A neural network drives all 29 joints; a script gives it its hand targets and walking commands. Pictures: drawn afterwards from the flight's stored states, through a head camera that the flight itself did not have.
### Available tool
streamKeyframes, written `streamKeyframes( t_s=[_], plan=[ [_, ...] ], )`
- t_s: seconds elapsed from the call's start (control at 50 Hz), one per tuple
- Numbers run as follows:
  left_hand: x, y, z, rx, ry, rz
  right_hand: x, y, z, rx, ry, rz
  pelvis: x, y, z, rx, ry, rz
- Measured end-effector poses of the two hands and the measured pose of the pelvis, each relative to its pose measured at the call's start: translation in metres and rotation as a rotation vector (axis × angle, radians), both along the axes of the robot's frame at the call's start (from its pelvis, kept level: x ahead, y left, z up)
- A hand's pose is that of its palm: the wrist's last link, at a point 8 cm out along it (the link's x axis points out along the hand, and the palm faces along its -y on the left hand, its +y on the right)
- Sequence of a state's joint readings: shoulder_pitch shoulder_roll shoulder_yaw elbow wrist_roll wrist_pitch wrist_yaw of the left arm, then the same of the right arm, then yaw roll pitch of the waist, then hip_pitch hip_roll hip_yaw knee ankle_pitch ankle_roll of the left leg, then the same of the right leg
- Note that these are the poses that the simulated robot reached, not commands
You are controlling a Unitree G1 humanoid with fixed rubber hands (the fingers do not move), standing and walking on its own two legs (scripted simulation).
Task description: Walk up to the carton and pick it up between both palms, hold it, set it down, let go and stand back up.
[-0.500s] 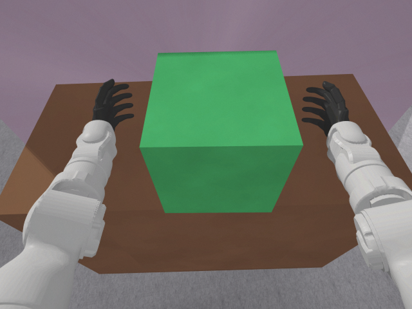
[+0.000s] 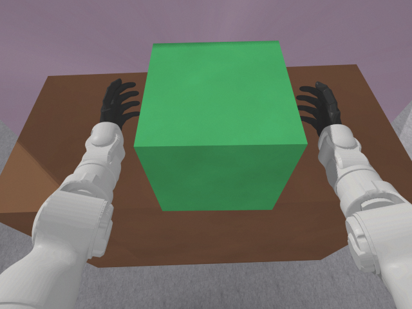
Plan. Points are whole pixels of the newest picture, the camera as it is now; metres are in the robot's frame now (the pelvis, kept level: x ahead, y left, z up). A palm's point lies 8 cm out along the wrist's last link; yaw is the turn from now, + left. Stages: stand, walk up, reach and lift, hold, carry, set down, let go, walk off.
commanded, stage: reach and lift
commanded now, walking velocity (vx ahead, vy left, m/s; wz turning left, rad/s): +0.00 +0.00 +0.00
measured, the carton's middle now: (216, 131) +0.47 +0.03 +0.05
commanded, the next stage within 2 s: none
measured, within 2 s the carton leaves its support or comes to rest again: neither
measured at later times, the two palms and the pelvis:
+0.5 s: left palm (130, 120) +0.46 +0.20 +0.09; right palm (311, 118) +0.47 -0.15 +0.10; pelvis +0.00 +0.00 +0.00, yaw +1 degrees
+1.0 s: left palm (130, 120) +0.46 +0.19 +0.09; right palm (307, 118) +0.47 -0.14 +0.10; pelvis +0.01 +0.00 +0.01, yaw +2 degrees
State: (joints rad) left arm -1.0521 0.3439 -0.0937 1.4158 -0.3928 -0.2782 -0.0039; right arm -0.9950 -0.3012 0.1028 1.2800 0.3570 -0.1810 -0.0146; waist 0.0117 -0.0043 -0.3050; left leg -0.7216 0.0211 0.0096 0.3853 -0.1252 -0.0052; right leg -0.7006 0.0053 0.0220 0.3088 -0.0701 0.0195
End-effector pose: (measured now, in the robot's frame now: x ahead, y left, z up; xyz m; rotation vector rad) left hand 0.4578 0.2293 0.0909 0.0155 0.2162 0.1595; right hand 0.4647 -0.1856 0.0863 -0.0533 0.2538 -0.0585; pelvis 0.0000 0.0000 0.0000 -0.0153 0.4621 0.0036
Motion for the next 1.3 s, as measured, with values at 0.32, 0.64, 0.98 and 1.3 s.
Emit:
streamKeyframes(
  t_s=[0.32, 0.64, 0.98, 1.3],
  plan=[
    [0.0, -0.03, -0.002, -0.014, 0.009, -0.031, 0.001, 0.015, 0.009, 0.001, -0.012, -0.013, 0.002, -0.002, 0.003, 0.002, -0.04, 0.001],
    [0.002, -0.035, 0.003, -0.007, 0.013, -0.014, 0.002, 0.041, 0.013, 0.011, 0.003, -0.02, 0.002, -0.001, 0.006, 0.003, -0.059, 0.02],
    [0.001, -0.036, 0.003, -0.005, 0.003, -0.004, 0.002, 0.041, 0.012, 0.014, 0.004, -0.026, 0.007, -0.004, 0.008, 0.0, -0.09, 0.032],
    [-0.002, -0.037, 0.005, -0.003, -0.019, -0.022, -0.003, 0.041, 0.014, -0.018, -0.028, -0.017, 0.01, -0.005, 0.013, 0.003, -0.124, 0.072]
  ],
)
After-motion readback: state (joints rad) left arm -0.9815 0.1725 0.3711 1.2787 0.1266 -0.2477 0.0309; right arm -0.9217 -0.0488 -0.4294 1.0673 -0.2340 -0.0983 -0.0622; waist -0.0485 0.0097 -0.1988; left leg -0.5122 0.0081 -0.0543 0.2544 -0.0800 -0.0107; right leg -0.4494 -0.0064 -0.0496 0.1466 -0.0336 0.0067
